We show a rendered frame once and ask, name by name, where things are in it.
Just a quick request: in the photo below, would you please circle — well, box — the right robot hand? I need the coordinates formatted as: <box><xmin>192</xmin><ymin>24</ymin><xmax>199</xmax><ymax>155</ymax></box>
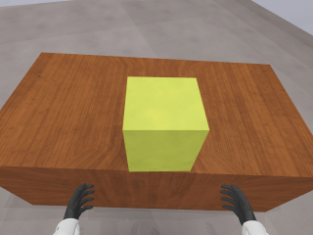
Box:
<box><xmin>220</xmin><ymin>184</ymin><xmax>257</xmax><ymax>226</ymax></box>

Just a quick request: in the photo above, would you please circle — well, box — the robot left forearm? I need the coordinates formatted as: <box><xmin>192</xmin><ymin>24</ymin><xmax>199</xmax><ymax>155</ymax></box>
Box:
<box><xmin>53</xmin><ymin>218</ymin><xmax>80</xmax><ymax>235</ymax></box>

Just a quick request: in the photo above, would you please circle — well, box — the pedestal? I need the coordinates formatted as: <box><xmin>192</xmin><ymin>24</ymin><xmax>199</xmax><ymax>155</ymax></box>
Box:
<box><xmin>0</xmin><ymin>52</ymin><xmax>313</xmax><ymax>212</ymax></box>

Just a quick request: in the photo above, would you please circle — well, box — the robot right forearm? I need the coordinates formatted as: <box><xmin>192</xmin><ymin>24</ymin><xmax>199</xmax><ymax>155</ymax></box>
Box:
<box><xmin>242</xmin><ymin>220</ymin><xmax>269</xmax><ymax>235</ymax></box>

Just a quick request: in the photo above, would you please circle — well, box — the left robot hand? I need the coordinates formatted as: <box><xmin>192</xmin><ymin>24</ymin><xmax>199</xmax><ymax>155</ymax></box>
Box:
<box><xmin>64</xmin><ymin>183</ymin><xmax>95</xmax><ymax>220</ymax></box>

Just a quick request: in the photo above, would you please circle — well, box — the carton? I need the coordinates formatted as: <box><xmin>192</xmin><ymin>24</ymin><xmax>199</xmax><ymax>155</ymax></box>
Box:
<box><xmin>122</xmin><ymin>76</ymin><xmax>209</xmax><ymax>172</ymax></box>

